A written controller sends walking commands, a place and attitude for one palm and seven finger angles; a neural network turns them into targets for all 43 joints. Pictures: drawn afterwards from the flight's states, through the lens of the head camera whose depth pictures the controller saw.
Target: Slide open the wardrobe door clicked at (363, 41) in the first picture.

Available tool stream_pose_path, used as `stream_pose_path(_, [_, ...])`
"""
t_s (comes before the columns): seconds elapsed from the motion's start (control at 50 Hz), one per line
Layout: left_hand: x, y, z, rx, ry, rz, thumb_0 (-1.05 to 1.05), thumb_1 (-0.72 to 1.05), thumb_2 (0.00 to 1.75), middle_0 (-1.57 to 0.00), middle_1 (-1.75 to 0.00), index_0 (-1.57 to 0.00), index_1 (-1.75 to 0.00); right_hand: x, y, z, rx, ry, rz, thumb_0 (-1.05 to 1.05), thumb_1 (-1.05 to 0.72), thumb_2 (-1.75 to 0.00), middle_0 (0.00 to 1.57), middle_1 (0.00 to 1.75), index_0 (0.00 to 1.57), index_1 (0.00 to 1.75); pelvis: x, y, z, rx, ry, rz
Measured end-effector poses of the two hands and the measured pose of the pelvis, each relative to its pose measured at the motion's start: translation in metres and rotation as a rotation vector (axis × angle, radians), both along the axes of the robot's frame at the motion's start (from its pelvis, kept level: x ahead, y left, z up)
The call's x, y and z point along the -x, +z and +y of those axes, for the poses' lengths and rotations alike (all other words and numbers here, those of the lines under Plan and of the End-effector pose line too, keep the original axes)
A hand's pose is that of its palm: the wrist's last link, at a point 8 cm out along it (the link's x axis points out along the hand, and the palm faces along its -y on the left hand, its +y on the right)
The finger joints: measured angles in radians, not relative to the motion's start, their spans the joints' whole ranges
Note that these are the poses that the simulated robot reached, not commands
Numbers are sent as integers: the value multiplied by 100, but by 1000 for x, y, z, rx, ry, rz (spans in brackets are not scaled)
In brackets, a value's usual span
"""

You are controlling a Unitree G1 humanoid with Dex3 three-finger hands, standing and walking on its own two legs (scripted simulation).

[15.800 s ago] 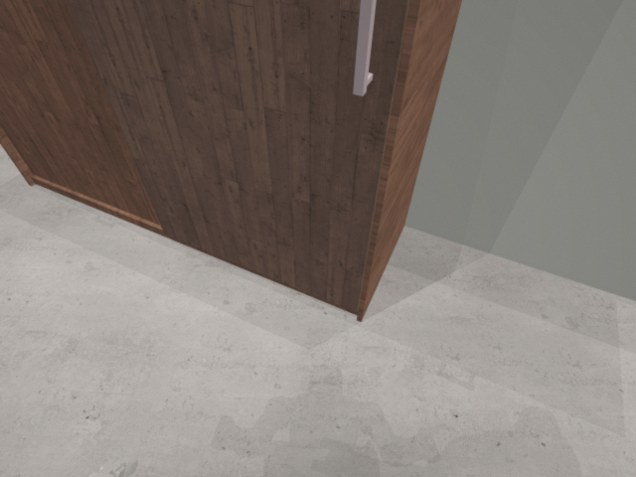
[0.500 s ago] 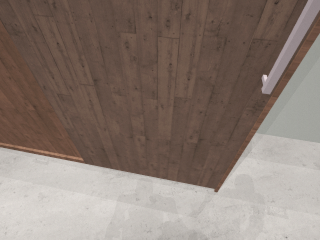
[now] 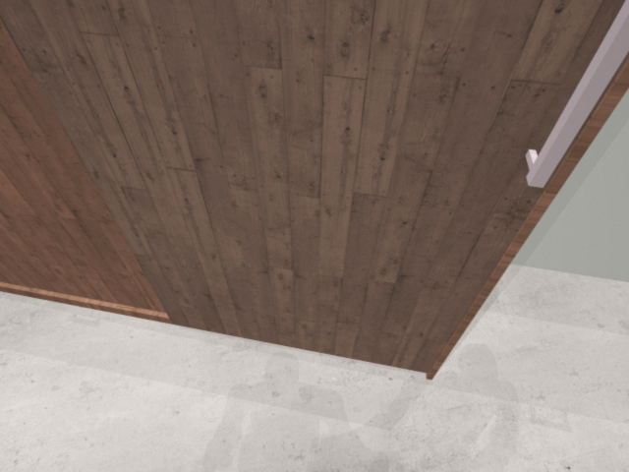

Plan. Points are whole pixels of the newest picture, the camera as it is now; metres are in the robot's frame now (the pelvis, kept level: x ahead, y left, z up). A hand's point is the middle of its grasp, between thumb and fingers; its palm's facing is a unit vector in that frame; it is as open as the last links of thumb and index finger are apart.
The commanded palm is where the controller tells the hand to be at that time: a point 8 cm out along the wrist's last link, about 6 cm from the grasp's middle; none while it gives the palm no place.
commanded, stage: look again from close up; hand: right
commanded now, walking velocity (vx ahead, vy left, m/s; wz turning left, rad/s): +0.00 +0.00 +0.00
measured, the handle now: (576, 93) +0.51 -0.29 +0.24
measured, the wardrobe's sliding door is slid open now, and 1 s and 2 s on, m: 0.00 0.00 0.00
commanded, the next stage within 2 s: shuffle to correct the standing spot in 0.28 s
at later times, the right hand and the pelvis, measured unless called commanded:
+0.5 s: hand out of the picture +0.01 -0.18 -0.17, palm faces +0.04 +0.97 -0.23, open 7.4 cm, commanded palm none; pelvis +0.00 +0.01 +0.00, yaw -1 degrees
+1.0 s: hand out of the picture +0.02 -0.29 -0.19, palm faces +0.18 +0.96 -0.21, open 7.4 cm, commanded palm none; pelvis +0.04 -0.09 -0.01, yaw -7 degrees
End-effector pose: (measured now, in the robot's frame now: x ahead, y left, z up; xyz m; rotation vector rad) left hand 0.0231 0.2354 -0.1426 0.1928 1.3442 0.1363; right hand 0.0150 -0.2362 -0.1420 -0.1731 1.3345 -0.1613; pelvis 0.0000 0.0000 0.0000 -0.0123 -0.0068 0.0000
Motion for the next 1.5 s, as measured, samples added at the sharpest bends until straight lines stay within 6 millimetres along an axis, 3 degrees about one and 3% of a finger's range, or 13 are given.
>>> stream_pose_path(0.48, [3, -1, 11, 0, -10, -2, 0, 91, 90, -20, -30, -20, -30, 8, 2, 6, 11, -14, -7, 1, -90, -90, 20, 30, 20, 30, 5, -1, 10, -2, -7, -5])
stream_pose_path(0.6, [5, -1, 1, -2, -50, 61, 0, 91, 90, -20, -30, -20, -30, 24, -3, 1, -4, -99, -12, 1, -90, -90, 20, 30, 20, 30, 1, -3, 0, -8, -52, -3])
stream_pose_path(0.72, [-25, 9, -25, -4, -86, 42, 0, 91, 90, -20, -30, -20, -30, 58, -7, -16, -33, -169, 74, 1, -90, -90, 20, 30, 20, 30, -8, -1, -25, 2, -81, -1])
stream_pose_path(0.84, [-72, 1, -65, -30, -133, -62, 0, 91, 90, -20, -30, -20, -30, 75, -29, -57, -51, -212, 166, 1, -90, -90, 20, 30, 20, 30, -24, -20, -66, -6, -115, -3])
stream_pose_path(0.9, [-79, 0, -85, -19, -133, -77, 0, 91, 90, -20, -30, -20, -30, 59, -29, -78, -34, -201, 163, 1, -90, -90, 20, 30, 20, 30, -28, -19, -79, 3, -108, -2])
stream_pose_path(1.0, [-78, 4, -108, 5, -123, -51, 0, 93, 90, -20, -30, -20, -30, 5, -12, -99, -14, -178, 37, 1, -91, -90, 20, 30, 19, 30, -42, -7, -94, 2, -124, 20])
stream_pose_path(1.1, [-72, 1, -121, 30, -106, -13, 0, 93, 90, -20, -30, -21, -30, -46, -3, -98, -10, -152, -52, 1, -91, -90, 20, 30, 19, 30, -58, -2, -100, 13, -134, 25])
stream_pose_path(1.2, [-66, -8, -123, 57, -71, 35, 1, 93, 90, -20, -30, -21, -30, -79, -2, -91, 7, -130, -88, 1, -93, -90, 20, 30, 19, 30, -71, -5, -94, 28, -132, 14])
stream_pose_path(1.32, [-67, -17, -112, 80, -22, 57, 1, 92, 90, -20, -30, -21, -30, -92, 1, -78, 19, -93, -91, 0, -93, -90, 20, 30, 20, 30, -76, -8, -82, 14, -126, 8])
stream_pose_path(1.5, [-72, -15, -92, 51, -47, 54, 0, 91, 90, -20, -30, -20, -30, -82, -4, -69, 11, -130, -86, 0, -92, -90, 20, 30, 20, 30, -69, -10, -69, 16, -133, -3])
